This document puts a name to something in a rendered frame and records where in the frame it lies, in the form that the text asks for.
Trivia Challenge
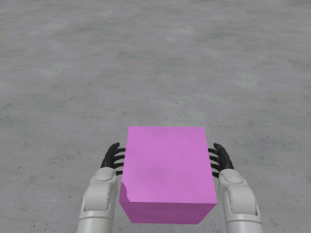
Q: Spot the robot right hand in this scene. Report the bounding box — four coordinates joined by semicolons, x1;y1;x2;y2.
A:
208;143;234;178

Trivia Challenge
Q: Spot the robot right forearm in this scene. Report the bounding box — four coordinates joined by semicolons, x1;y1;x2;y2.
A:
218;169;264;233

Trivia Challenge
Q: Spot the carton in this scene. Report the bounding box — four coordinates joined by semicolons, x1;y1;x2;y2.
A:
119;126;218;224

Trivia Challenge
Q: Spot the robot left forearm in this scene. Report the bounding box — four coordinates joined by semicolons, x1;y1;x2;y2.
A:
77;167;118;233

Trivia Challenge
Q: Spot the robot left hand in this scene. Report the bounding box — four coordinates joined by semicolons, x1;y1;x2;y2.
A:
100;142;126;176

